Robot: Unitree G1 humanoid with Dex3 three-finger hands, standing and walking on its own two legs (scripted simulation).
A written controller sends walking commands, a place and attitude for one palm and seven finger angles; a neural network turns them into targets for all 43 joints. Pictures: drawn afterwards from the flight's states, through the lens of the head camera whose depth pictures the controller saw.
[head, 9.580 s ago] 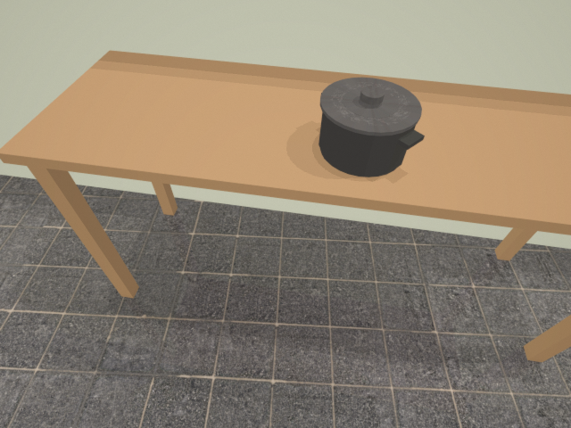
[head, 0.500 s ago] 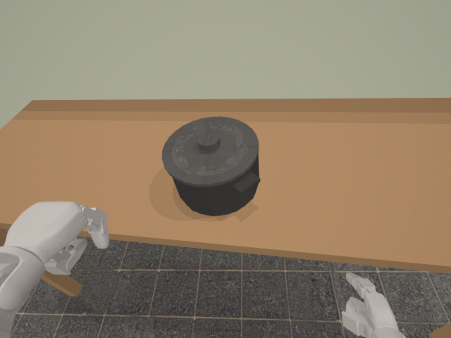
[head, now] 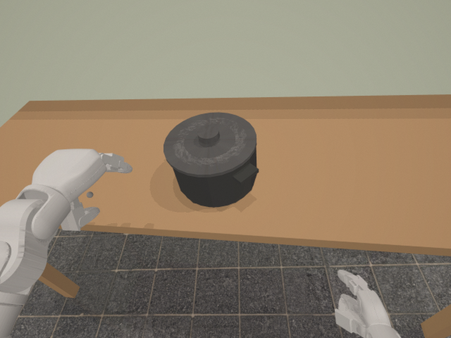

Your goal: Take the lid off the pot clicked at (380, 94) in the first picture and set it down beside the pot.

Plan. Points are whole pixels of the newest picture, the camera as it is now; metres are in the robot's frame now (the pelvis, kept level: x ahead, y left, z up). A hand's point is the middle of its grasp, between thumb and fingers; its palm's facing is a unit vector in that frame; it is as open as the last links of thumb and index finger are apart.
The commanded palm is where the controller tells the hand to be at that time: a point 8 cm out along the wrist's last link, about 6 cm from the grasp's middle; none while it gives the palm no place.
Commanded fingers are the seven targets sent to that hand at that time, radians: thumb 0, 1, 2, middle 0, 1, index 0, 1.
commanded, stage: reach forward and open the fingers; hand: left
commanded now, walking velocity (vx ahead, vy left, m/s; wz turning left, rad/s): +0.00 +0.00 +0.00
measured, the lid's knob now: (208, 134) +0.50 +0.10 +0.10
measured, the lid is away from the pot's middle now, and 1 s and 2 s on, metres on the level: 0.00 0.00 0.00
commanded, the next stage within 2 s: move the open hand above the knob in 0.04 s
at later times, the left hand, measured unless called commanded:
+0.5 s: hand (120, 164) +0.34 +0.21 +0.17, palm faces -0.15 -0.03 -0.99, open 10.2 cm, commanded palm +0.32 +0.21 +0.23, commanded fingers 0.00 -0.34 1.48 -0.83 -0.08 -0.83 -0.08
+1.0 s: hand (160, 141) +0.40 +0.16 +0.16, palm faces -0.18 -0.04 -0.98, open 10.2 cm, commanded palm +0.39 +0.16 +0.23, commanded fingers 0.00 -0.34 1.48 -0.83 -0.08 -0.83 -0.08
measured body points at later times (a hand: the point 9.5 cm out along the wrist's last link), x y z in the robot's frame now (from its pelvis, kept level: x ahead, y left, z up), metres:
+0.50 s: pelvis +0.01 -0.01 +0.00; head +0.01 -0.06 +0.44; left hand +0.34 +0.21 +0.22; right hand +0.22 -0.23 -0.10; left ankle +0.01 +0.10 -0.74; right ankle +0.04 -0.15 -0.74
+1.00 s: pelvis +0.02 -0.01 +0.00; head +0.03 -0.06 +0.44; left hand +0.41 +0.16 +0.22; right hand +0.21 -0.24 -0.11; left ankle +0.01 +0.10 -0.74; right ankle +0.04 -0.15 -0.74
